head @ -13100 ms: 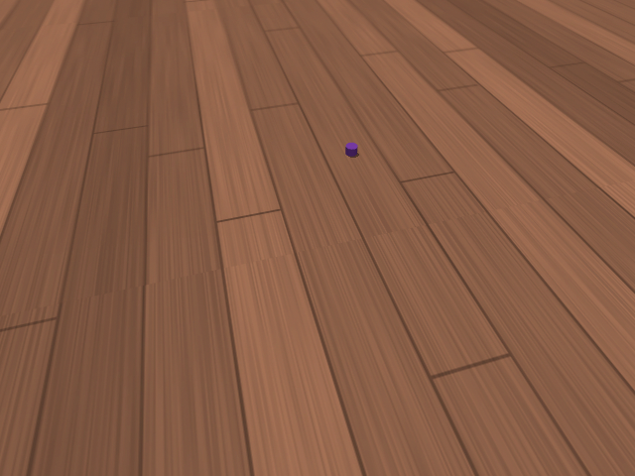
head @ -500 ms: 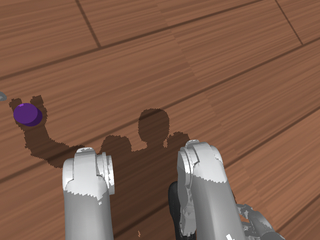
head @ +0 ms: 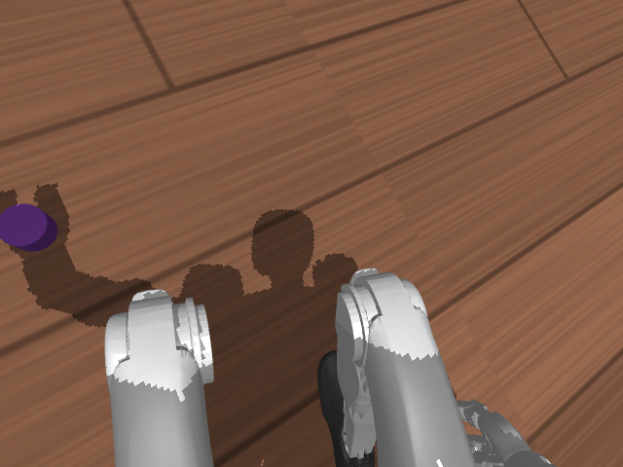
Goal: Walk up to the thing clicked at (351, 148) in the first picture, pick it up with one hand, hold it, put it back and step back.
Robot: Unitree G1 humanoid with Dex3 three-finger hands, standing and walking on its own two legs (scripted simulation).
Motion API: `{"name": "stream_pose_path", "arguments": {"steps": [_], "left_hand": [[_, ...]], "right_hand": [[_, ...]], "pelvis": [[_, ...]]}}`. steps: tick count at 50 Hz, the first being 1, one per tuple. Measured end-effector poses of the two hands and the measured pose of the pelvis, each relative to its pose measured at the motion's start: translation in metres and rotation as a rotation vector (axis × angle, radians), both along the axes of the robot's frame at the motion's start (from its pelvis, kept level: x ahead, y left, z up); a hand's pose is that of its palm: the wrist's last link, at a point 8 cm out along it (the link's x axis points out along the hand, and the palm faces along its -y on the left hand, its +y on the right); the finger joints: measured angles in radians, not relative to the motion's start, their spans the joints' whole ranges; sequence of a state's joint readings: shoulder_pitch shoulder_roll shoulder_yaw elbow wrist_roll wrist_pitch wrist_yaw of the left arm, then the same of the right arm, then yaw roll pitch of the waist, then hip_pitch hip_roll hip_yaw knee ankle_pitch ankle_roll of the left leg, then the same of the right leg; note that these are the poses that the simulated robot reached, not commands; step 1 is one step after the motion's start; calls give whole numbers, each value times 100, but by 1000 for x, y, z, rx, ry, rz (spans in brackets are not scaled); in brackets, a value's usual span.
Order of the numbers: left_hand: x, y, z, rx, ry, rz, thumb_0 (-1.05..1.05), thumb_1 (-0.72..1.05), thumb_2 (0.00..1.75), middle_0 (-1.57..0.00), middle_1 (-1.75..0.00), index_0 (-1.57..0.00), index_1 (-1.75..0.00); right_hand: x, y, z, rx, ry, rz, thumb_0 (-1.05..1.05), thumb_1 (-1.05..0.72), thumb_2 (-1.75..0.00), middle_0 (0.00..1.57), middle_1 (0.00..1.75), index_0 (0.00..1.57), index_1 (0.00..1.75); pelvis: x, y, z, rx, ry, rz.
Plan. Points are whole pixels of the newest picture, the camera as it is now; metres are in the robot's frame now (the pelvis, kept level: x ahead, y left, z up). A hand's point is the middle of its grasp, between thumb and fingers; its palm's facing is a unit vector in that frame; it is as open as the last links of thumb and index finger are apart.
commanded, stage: approach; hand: left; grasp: from above
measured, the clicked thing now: (28, 228) +0.43 +0.37 -0.29
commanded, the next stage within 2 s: close in in 0.54 s
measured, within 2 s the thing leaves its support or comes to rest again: neither
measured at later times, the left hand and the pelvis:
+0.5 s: hand (29, 177) +0.46 +0.32 -0.15, palm faces -0.40 -0.05 -0.92, open 14.0 cm; pelvis +0.00 +0.00 +0.01, yaw +0 degrees
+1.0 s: hand out of the picture +0.38 +0.37 -0.21, palm faces -0.47 -0.18 -0.86, open 14.0 cm; pelvis -0.01 +0.01 +0.00, yaw -2 degrees
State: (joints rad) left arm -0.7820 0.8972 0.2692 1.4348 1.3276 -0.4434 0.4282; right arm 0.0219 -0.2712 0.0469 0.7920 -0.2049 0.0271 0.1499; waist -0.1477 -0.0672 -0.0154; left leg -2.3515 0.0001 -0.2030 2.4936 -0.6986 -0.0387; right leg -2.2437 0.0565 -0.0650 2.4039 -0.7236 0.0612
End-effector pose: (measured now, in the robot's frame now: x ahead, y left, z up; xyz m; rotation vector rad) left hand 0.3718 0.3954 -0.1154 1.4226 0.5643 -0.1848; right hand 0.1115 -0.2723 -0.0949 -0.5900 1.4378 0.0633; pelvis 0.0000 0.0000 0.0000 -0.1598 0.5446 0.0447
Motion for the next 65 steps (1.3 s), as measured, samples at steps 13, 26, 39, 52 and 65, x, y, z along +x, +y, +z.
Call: {"name": "stream_pose_path", "arguments": {"steps": [13, 26, 39, 52, 65], "left_hand": [[40, -44, -13, 15, -53, -119, 0, -50, 96, -8, -106, -10, -103], [91, -76, 26, 107, -42, -24, 0, -50, 96, -8, -108, -10, -105], [17, -16, -5, -14, 160, 44, 0, -50, 93, -8, -108, -11, -104], [16, -28, -47, -87, -23, -125, 0, -49, 95, -8, -104, -10, -101], [59, -46, -62, 57, -47, -41, 0, -46, 93, -7, -104, -10, -101]], "right_hand": [[-13, 3, 6, -5, -22, -18, 0, -90, -89, 20, 30, 20, 30], [-46, 4, 17, 49, -37, -157, 0, -91, -90, 20, 30, 20, 30], [-52, -2, 22, 11, 73, -40, 0, -91, -90, 20, 30, 20, 30], [3, 6, 25, -89, -26, 95, 0, -90, -89, 20, 30, 20, 30], [-16, 24, 12, 4, -63, 76, 0, -89, -90, 20, 30, 20, 30]], "pelvis": [[0, 1, -2, -4, 7, -3], [0, 0, 16, 8, 51, -9], [-8, -2, 15, 4, -6, 1], [-7, 11, -7, -48, -57, -9], [-1, 17, -21, -65, -40, -38]]}}
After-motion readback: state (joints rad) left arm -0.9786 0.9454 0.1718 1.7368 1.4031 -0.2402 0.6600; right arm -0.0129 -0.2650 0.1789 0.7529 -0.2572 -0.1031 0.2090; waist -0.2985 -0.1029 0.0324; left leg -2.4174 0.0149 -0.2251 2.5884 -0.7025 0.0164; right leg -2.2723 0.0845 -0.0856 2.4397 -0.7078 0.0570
